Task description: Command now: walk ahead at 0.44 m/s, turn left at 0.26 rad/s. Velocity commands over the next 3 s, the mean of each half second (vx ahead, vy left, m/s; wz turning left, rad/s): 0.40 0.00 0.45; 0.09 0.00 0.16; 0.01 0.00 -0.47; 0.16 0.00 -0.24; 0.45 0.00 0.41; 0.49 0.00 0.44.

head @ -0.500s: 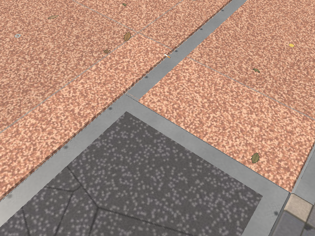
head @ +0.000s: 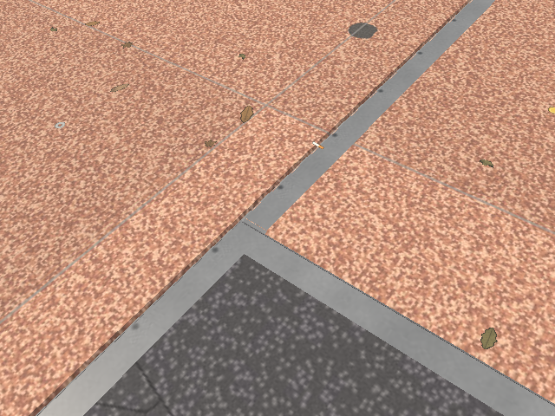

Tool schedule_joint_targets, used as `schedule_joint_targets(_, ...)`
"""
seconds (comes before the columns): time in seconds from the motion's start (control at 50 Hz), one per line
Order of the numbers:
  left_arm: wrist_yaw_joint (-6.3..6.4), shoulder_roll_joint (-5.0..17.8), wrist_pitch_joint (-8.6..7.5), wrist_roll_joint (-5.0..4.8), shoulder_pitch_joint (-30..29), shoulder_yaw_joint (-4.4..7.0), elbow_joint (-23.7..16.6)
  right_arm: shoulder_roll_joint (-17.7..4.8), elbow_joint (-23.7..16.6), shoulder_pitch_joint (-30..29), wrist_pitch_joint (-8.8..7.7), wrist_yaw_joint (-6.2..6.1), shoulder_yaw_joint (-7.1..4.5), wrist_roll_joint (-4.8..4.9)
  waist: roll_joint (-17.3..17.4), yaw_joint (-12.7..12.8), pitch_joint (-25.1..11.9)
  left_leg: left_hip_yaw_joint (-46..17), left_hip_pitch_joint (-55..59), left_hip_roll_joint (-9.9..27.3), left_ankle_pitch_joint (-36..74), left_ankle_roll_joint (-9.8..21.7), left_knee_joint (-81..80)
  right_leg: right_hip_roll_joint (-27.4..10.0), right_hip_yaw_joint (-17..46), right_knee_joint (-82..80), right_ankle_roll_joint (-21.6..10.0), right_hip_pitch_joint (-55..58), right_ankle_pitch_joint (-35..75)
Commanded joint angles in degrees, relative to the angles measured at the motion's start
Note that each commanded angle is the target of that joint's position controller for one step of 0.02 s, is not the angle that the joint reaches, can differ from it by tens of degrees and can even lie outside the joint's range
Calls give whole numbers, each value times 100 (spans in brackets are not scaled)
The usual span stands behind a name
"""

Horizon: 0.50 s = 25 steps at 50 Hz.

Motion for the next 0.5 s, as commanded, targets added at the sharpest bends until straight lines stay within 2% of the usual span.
schedule_joint_targets(0.02, 15, 756, -100, 86, 35, 160, -270, -355, -418, -511, -73, 51, -107, -10, -857, 141, 415, -428, -1946, 369, 849, -147, 171, -1472, 1151, -1318, -682, 1108, 1023)
schedule_joint_targets(0.06, 42, 792, -111, 107, 45, 175, -252, -210, -502, -613, -10, 53, -81, -45, -783, 151, 408, -287, -1758, 346, 1351, -338, -243, -1324, 546, -1411, -669, 851, 1577)
schedule_joint_targets(0.12, 96, 860, -120, 75, 94, 177, -199, -5, -778, -1117, 19, 97, 3, -100, -778, 274, 580, 147, -1165, 332, 2203, -414, -1389, -1133, -151, -1609, -602, 367, 1612)
schedule_joint_targets(0.16, 122, 928, -110, 36, 343, 195, -92, 96, -971, -1484, 20, 158, 57, -116, -705, 408, 707, 358, -985, 306, 2400, -334, -1859, -1247, -352, -1650, -615, 426, 1673)
schedule_joint_targets(0.22, 115, 1008, -19, -44, 470, 231, -1, 12, -1189, -1687, 19, 262, 39, -86, -679, 343, 752, 466, -1089, 257, 2001, -75, -2243, -1510, -524, -1323, -581, 1115, 2445)
schedule_joint_targets(0.26, 150, 1145, 79, -50, 372, 269, -44, -153, -1273, -1529, 21, 318, -44, -67, -821, 110, 475, 731, -701, 3, 1497, 162, -2266, -1603, -678, -667, -481, 1484, 4399)
schedule_joint_targets(0.28, 182, 1230, 143, -42, 338, 292, -75, -292, -1239, -1195, 41, 320, -125, -52, -950, -108, 182, 882, -242, -199, 1203, 291, -2184, -1607, -740, -88, -419, 1592, 5469)
schedule_joint_targets(0.3, 210, 1292, 218, -22, 301, 304, -110, -521, -1089, -494, 64, 303, -263, -24, -991, -488, -252, 976, 617, -425, 1079, 446, -2211, -1540, -806, 860, -338, 1489, 6073)
schedule_joint_targets(0.32, 244, 1300, 252, -30, 218, 289, -188, -835, -887, 394, 97, 228, -448, -40, -814, -968, -673, 803, 2016, -528, 1466, 655, -2559, -1303, -905, 2210, -112, 755, 5743)
schedule_joint_targets(0.34, 233, 971, 174, 138, 399, 175, -392, -1303, -784, 967, 172, 64, -565, -94, 348, -901, -1262, -889, 3801, 594, 2425, 990, -2445, -854, -805, 4153, 180, -925, 2121)
schedule_joint_targets(0.36, 121, 375, -8, 83, 917, -35, -609, -1573, -1064, 573, 154, 61, -567, -171, 1319, -309, -2337, -4237, 5278, 2096, 2250, 2333, -3273, 416, 165, 6217, 509, -2819, -2180)
schedule_joint_targets(0.38, 57, 1013, -184, -95, 205, 103, -660, -1147, -1117, 585, 142, 67, -457, -191, 342, -724, -2297, -3814, 4967, 1940, 2754, 2025, -3622, 92, 1074, 6436, 361, -3132, -1998)
schedule_joint_targets(0.4, 61, 1047, -227, -216, -176, 111, -828, -912, -1136, 294, 92, 63, -401, -181, 94, -603, -1486, -2802, 4180, 1732, 3345, 1795, -3567, -137, 958, 6146, 252, -3270, -1619)
schedule_joint_targets(0.42, 134, 997, -213, -131, -243, 122, -780, -763, -1172, -39, 46, 76, -365, -122, -514, -321, -780, -2114, 3134, 1395, 3851, 1547, -3617, -377, 858, 5667, 287, -3126, -1286)
schedule_joint_targets(0.44, 200, 1072, -146, -1, -232, 183, -769, -606, -1228, -292, 47, 46, -335, -101, -519, -137, -531, -1707, 2436, 1202, 3988, 1412, -3706, -540, 822, 5270, 327, -2841, -1071)
schedule_joint_targets(0.46, 211, 1075, -54, 39, -138, 205, -785, -594, -1294, -408, 64, 24, -320, -174, -371, 20, -407, -1537, 1845, 1060, 4129, 1383, -3852, -584, 834, 5128, 357, -2454, -936)
schedule_joint_targets(0.5, 231, 881, 82, 90, 2, 179, -859, -669, -1301, -447, 70, -9, -355, -211, -202, 165, -375, -1294, 1291, 912, 4613, 1426, -3956, -542, 746, 4675, 495, -2217, -746)
Next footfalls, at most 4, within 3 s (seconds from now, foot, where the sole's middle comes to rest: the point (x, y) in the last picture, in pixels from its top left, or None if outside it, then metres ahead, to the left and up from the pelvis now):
0.32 left None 0.33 0.15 -0.78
0.82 right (312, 414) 0.52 0.00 -0.78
1.44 right None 0.49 -0.06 -0.78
1.88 left None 0.47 0.17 -0.78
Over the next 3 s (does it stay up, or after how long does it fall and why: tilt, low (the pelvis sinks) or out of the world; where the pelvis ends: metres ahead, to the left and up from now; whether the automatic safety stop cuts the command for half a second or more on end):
stays up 0.92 0.14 0.00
